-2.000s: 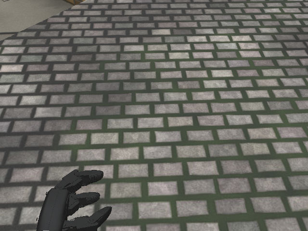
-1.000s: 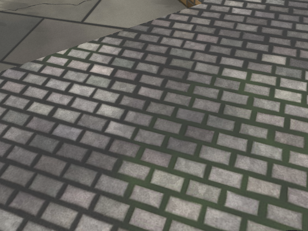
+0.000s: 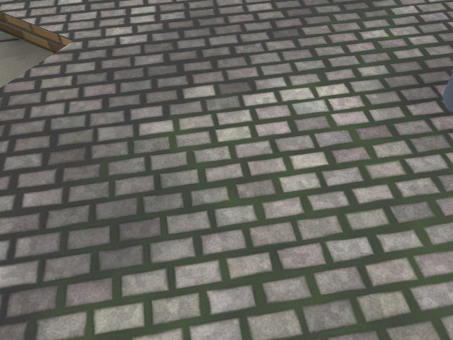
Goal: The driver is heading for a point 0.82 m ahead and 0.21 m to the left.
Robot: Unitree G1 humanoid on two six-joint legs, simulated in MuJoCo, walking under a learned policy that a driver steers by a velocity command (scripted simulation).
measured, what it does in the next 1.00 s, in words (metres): stands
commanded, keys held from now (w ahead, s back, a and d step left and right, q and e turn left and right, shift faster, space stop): shift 0.24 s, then w+shift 0.04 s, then shift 0.68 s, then w+shift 0.04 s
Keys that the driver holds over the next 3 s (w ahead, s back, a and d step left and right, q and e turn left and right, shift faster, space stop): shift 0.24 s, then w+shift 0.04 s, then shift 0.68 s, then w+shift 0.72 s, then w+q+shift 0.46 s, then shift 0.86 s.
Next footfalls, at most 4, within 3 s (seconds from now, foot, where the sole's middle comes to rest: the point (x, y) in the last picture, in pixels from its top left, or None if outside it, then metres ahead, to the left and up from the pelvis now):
1.28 right None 0.09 -0.15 -0.77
1.76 left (204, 324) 0.56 0.10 -0.77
2.22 right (236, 191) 1.06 -0.01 -0.77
2.62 left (169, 206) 1.00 0.24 -0.77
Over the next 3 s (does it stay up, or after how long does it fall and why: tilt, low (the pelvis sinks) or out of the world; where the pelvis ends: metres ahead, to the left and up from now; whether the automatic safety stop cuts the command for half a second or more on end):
stays up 0.97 0.10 0.00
